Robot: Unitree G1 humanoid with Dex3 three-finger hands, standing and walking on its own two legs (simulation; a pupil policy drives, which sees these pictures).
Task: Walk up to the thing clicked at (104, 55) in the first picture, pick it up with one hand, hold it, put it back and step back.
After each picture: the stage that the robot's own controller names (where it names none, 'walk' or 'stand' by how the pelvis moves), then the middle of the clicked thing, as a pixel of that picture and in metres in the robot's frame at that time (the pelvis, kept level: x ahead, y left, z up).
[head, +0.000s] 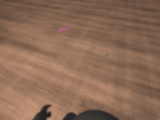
stand; (105, 54) +1.34 -0.27 -0.72
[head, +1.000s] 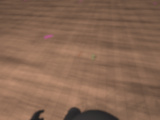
walk; (93, 57) +1.24 +0.07 -0.70
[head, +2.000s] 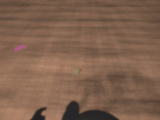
walk; (77, 72) +0.77 +0.26 -0.71
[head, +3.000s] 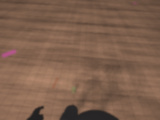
walk; (73, 89) +0.46 +0.20 -0.69
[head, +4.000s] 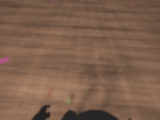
stand; (68, 101) +0.31 +0.23 -0.72
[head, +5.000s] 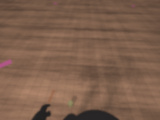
stand; (70, 104) +0.30 +0.21 -0.72
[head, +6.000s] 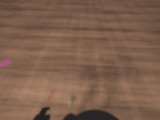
stand; (69, 103) +0.30 +0.21 -0.73
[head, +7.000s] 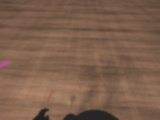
stand; (69, 103) +0.30 +0.23 -0.73
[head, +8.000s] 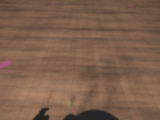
stand; (69, 104) +0.29 +0.23 -0.73
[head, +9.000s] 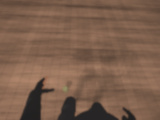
go down; (65, 89) +0.32 +0.24 -0.64
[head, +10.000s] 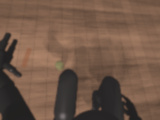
go down; (59, 66) +0.37 +0.27 -0.30
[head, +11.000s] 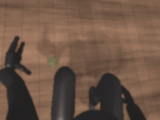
close in; (52, 62) +0.36 +0.28 -0.27
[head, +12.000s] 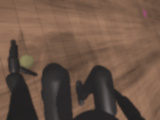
close; (27, 62) +0.34 +0.30 -0.21
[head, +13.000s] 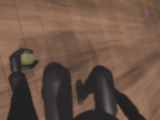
lift; (27, 60) +0.35 +0.30 -0.21
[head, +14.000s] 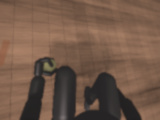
lift; (49, 67) +0.30 +0.27 -0.15
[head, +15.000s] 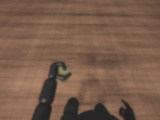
lift; (64, 73) +0.32 +0.19 +0.02
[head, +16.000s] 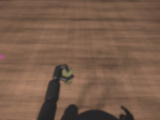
hold; (67, 76) +0.31 +0.17 -0.01
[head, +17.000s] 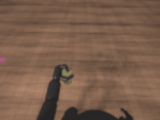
hold; (67, 76) +0.31 +0.18 +0.00
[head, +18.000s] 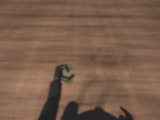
crouch; (68, 76) +0.32 +0.17 -0.03
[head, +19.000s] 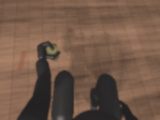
lower; (53, 53) +0.44 +0.25 -0.09
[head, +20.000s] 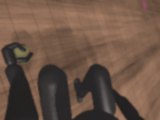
lower; (23, 55) +0.39 +0.31 -0.22
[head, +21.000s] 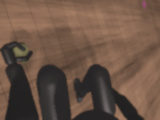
lower; (22, 54) +0.39 +0.31 -0.22
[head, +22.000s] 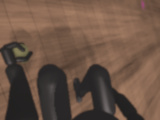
lower; (22, 54) +0.39 +0.31 -0.22
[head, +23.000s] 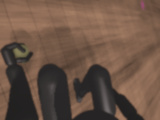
lower; (22, 54) +0.38 +0.31 -0.22
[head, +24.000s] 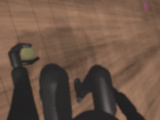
open; (27, 55) +0.37 +0.30 -0.22
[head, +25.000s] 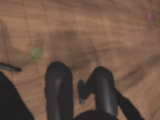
stand; (35, 55) +0.37 +0.29 -0.22
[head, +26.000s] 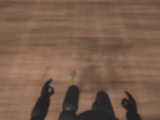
walk; (69, 79) +0.38 +0.22 -0.53
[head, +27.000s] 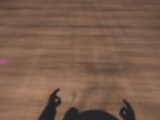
stand; (70, 99) +0.35 +0.21 -0.67
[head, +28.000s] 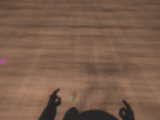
stand; (70, 99) +0.35 +0.21 -0.67
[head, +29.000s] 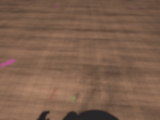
stand; (73, 99) +0.37 +0.19 -0.72
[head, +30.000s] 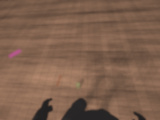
walk; (78, 85) +0.42 +0.21 -0.70
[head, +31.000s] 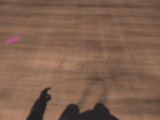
walk; (79, 69) +0.67 +0.16 -0.69
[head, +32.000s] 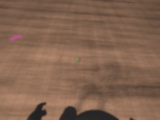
stand; (77, 61) +0.95 +0.23 -0.71
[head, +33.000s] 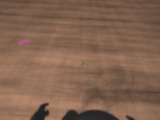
stand; (80, 64) +0.97 +0.20 -0.72
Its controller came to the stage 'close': yes
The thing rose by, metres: 0.70
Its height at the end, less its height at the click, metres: +0.00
